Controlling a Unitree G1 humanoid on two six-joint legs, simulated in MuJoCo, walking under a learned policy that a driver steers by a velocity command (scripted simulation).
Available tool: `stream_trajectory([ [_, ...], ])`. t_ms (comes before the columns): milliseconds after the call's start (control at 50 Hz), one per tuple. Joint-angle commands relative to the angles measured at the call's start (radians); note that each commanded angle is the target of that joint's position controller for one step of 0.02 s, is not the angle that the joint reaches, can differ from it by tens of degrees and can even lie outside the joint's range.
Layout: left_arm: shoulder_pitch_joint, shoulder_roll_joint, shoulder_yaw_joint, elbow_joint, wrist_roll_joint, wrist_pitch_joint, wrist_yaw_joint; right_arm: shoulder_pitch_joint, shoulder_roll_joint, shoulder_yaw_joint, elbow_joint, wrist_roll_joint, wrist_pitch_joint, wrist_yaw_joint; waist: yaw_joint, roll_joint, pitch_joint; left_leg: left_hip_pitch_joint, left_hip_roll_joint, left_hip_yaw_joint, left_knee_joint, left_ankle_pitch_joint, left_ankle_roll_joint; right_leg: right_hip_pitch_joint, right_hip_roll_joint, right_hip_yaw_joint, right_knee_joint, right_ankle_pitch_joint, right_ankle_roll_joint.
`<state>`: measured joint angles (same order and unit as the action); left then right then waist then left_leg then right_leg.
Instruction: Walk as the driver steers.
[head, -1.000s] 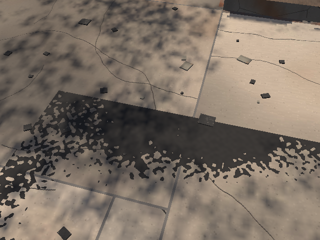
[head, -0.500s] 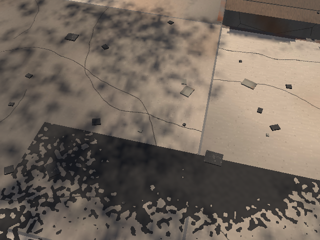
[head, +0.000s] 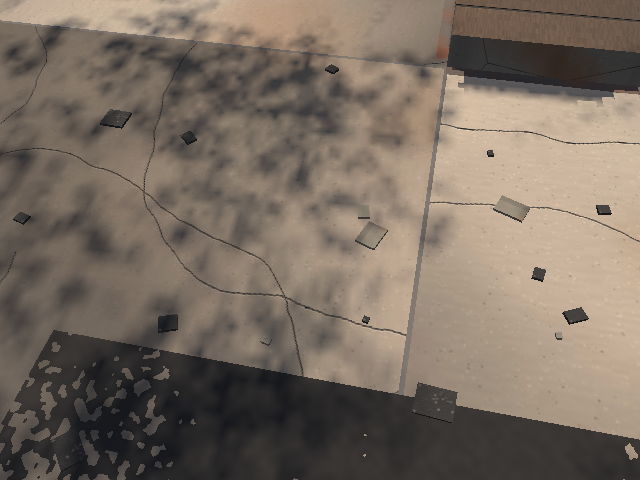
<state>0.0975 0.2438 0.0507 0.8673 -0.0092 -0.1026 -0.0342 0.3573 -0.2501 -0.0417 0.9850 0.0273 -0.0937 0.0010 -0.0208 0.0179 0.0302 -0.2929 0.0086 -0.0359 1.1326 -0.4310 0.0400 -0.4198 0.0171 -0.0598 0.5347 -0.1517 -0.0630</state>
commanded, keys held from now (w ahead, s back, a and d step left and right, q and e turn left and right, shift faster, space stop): w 0.48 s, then w+e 0.52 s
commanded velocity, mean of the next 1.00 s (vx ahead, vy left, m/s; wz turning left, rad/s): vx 0.50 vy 0.00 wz -0.19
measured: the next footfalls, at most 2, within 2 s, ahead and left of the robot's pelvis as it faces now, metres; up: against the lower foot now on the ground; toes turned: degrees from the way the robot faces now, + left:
left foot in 0.46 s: +0.43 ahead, +0.15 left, +0.00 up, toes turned +3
right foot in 1.04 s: +0.70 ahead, -0.13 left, +0.00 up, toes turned -19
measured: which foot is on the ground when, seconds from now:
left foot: up 0.00-0.44, down 0.46-1.00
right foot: down 0.00-0.48, up 0.50-1.00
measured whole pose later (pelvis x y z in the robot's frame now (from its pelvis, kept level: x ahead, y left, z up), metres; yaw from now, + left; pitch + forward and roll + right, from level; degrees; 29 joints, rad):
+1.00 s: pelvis +0.53 +0.02 +0.00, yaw -13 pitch +2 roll +2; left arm 0.06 0.22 0.07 0.83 -0.02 -0.04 -0.05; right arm 0.33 -0.24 -0.07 0.98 0.01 -0.07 -0.03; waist -0.05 -0.01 0.02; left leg 0.12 0.01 0.28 0.26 -0.40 -0.02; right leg -0.61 -0.06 -0.05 0.65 -0.08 -0.09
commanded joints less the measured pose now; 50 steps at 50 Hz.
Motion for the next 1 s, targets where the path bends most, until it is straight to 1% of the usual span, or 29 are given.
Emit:
stream_trajectory([
  [20,0.090,0.087,0.017,-0.011,0.012,-0.008,0.000,-0.061,-0.118,-0.035,-0.093,-0.005,-0.025,-0.011,0.039,-0.070,-0.086,-0.368,0.124,-0.041,0.090,0.122,0.020,0.337,-0.277,0.370,-0.317,0.044,-0.169],
  [40,0.080,0.076,0.014,-0.004,0.018,-0.010,-0.004,-0.034,-0.092,-0.034,-0.087,-0.009,-0.009,-0.013,0.013,-0.090,-0.073,-0.311,0.139,-0.043,0.057,0.151,0.018,0.272,-0.255,0.326,-0.348,0.060,-0.164],
  [60,0.091,0.079,0.015,0.006,0.017,-0.012,-0.005,-0.015,-0.068,-0.032,-0.082,-0.010,0.003,-0.014,0.002,-0.094,-0.066,-0.285,0.143,-0.037,0.031,0.164,0.013,0.237,-0.243,0.296,-0.373,0.080,-0.170],
  [80,0.108,0.091,0.018,0.018,0.014,-0.015,-0.002,-0.015,-0.057,-0.032,-0.083,-0.011,0.011,-0.016,-0.004,-0.091,-0.051,-0.289,0.146,-0.029,0.004,0.182,0.005,0.215,-0.238,0.266,-0.391,0.110,-0.178],
  [100,0.125,0.109,0.022,0.027,0.015,-0.017,0.004,-0.040,-0.061,-0.035,-0.093,-0.013,0.016,-0.018,-0.005,-0.084,-0.034,-0.317,0.150,-0.027,-0.032,0.217,-0.004,0.210,-0.237,0.245,-0.407,0.136,-0.184],
  [160,0.181,0.132,0.027,0.050,0.013,-0.011,0.024,-0.157,-0.068,-0.040,-0.132,-0.024,0.018,-0.019,0.020,-0.063,-0.004,-0.418,0.154,-0.022,-0.191,0.365,-0.028,0.258,-0.234,0.205,-0.424,0.190,-0.176],
  [240,0.240,0.140,0.025,0.072,0.003,-0.001,0.036,-0.291,-0.042,-0.030,-0.168,-0.019,0.009,-0.005,0.061,-0.071,0.017,-0.396,0.120,0.011,-0.421,0.530,-0.030,0.295,-0.201,0.137,-0.430,0.185,-0.139],
  [320,0.314,0.149,0.028,0.108,-0.005,0.011,0.038,-0.409,-0.040,-0.020,-0.207,-0.009,0.002,0.014,0.102,-0.069,0.052,-0.408,0.092,0.030,-0.546,0.517,-0.024,0.403,-0.234,0.132,-0.399,0.170,-0.137],
  [360,0.333,0.155,0.032,0.123,-0.007,0.022,0.041,-0.447,-0.045,-0.017,-0.229,-0.006,-0.004,0.027,0.105,-0.075,0.063,-0.419,0.085,0.028,-0.586,0.463,-0.009,0.468,-0.265,0.140,-0.361,0.197,-0.132],
  [400,0.323,0.166,0.039,0.128,-0.010,0.030,0.045,-0.435,-0.063,-0.021,-0.236,-0.004,-0.011,0.038,0.082,-0.090,0.050,-0.371,0.069,0.036,-0.616,0.391,0.017,0.508,-0.288,0.145,-0.313,0.277,-0.117],
  [420,0.305,0.175,0.042,0.125,-0.010,0.034,0.046,-0.394,-0.081,-0.028,-0.228,-0.004,-0.014,0.039,0.053,-0.103,0.025,-0.293,0.048,0.052,-0.628,0.360,0.032,0.512,-0.286,0.139,-0.268,0.386,-0.106],
  [440,0.278,0.180,0.043,0.119,-0.011,0.038,0.047,-0.305,-0.106,-0.042,-0.204,-0.007,-0.016,0.038,-0.001,-0.110,-0.030,-0.154,0.012,0.084,-0.647,0.356,0.052,0.498,-0.263,0.114,-0.170,0.551,-0.089],
  [460,0.265,0.157,0.035,0.112,-0.007,0.042,0.046,-0.136,-0.154,-0.068,-0.150,-0.010,-0.015,0.031,-0.075,-0.091,-0.132,0.082,-0.004,0.092,-0.649,0.379,0.083,0.430,-0.208,0.074,0.021,0.621,-0.062],
  [480,0.273,0.122,0.018,0.086,0.012,0.040,0.046,0.054,-0.233,-0.090,-0.112,-0.024,-0.013,0.020,-0.130,0.030,-0.287,0.404,0.189,-0.130,-0.625,0.402,0.151,0.207,-0.141,0.024,0.348,0.340,-0.024],
  [500,0.400,-0.021,-0.021,0.092,0.004,0.017,0.035,0.094,-0.279,-0.096,-0.093,-0.026,-0.010,0.027,-0.060,0.294,-0.404,0.709,0.402,-0.599,-0.753,0.207,0.297,-0.187,0.047,0.061,0.671,-0.364,0.029],
  [520,0.337,0.091,0.004,0.104,-0.023,-0.003,0.031,0.080,-0.177,-0.069,-0.104,-0.023,-0.012,0.026,-0.099,0.176,-0.369,0.667,0.384,-0.634,-0.812,0.115,0.254,-0.286,0.003,0.208,0.788,-0.421,0.008],
  [540,0.246,0.143,0.020,0.073,-0.046,-0.013,0.031,-0.006,-0.141,-0.056,-0.118,-0.023,-0.017,0.021,-0.084,0.132,-0.229,0.532,0.361,-0.475,-0.830,0.162,0.205,-0.338,-0.043,0.197,0.799,-0.333,-0.009],
  [560,0.202,0.138,0.022,0.064,-0.044,-0.012,0.039,-0.091,-0.119,-0.047,-0.133,-0.026,-0.019,0.021,-0.047,0.053,-0.156,0.383,0.327,-0.353,-0.863,0.251,0.180,-0.295,-0.097,0.171,0.755,-0.238,-0.008],
  [580,0.185,0.126,0.029,0.065,-0.030,-0.003,0.045,-0.140,-0.089,-0.040,-0.135,-0.032,-0.023,0.024,-0.020,0.037,-0.098,0.269,0.293,-0.264,-0.902,0.301,0.165,-0.255,-0.127,0.167,0.698,-0.179,-0.003],
  [600,0.212,0.107,0.033,0.072,-0.028,0.013,0.046,-0.162,-0.067,-0.033,-0.130,-0.041,-0.028,0.025,0.013,0.064,-0.082,0.199,0.265,-0.193,-0.935,0.325,0.148,-0.192,-0.153,0.177,0.664,-0.138,-0.004],
  [620,0.234,0.082,0.033,0.080,-0.030,0.028,0.045,-0.164,-0.057,-0.033,-0.121,-0.044,-0.030,0.025,0.026,0.074,-0.070,0.161,0.249,-0.147,-0.963,0.338,0.145,-0.162,-0.157,0.176,0.644,-0.119,-0.001],
  [660,0.229,0.058,0.035,0.077,-0.030,0.049,0.047,-0.145,-0.077,-0.039,-0.102,-0.045,-0.036,0.018,0.038,0.064,-0.035,0.125,0.244,-0.067,-0.997,0.399,0.151,-0.187,-0.159,0.178,0.615,-0.074,0.007],
  [700,0.177,0.062,0.040,0.055,-0.024,0.058,0.048,-0.124,-0.098,-0.046,-0.088,-0.049,-0.036,0.005,0.033,0.043,-0.006,0.140,0.247,-0.012,-1.014,0.442,0.151,-0.262,-0.155,0.198,0.552,0.010,0.018],
  [740,0.133,0.062,0.044,0.037,-0.018,0.056,0.043,-0.109,-0.103,-0.048,-0.079,-0.050,-0.032,-0.006,0.025,0.037,0.007,0.169,0.243,0.041,-1.020,0.472,0.141,-0.308,-0.145,0.204,0.464,0.103,0.027],
  [820,0.018,0.043,0.036,-0.005,-0.010,0.050,0.020,-0.087,-0.118,-0.049,-0.071,-0.043,-0.024,-0.022,-0.006,0.029,0.038,0.201,0.229,0.151,-1.034,0.494,0.113,-0.294,-0.132,0.127,0.269,0.243,0.029],
  [880,-0.080,0.025,0.024,-0.055,-0.008,0.050,0.003,-0.024,-0.130,-0.054,-0.047,-0.035,-0.009,-0.029,-0.043,0.013,0.072,0.304,0.259,0.191,-1.009,0.536,0.110,-0.335,-0.128,0.081,0.179,0.226,0.016],
  [920,-0.125,0.024,0.020,-0.090,-0.011,0.051,-0.011,-0.001,-0.142,-0.060,-0.039,-0.027,0.006,-0.030,-0.052,0.016,0.084,0.381,0.284,0.211,-0.968,0.595,0.107,-0.358,-0.119,0.048,0.142,0.163,0.002],
  [960,-0.129,0.035,0.024,-0.118,-0.014,0.053,-0.024,-0.018,-0.160,-0.066,-0.044,-0.019,0.020,-0.031,-0.030,0.036,0.073,0.416,0.296,0.240,-0.898,0.774,0.093,-0.307,-0.091,0.002,0.116,0.071,-0.023],
  [1000,-0.061,0.075,0.043,-0.124,-0.016,0.057,-0.029,-0.050,-0.194,-0.076,-0.059,-0.011,0.031,-0.038,0.026,0.082,0.002,0.422,0.294,0.267,-0.749,1.117,0.071,-0.148,-0.020,-0.064,0.123,-0.030,-0.061],
])
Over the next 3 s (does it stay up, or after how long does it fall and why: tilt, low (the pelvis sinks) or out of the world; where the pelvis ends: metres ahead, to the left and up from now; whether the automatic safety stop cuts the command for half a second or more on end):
stays up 0.84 0.03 0.00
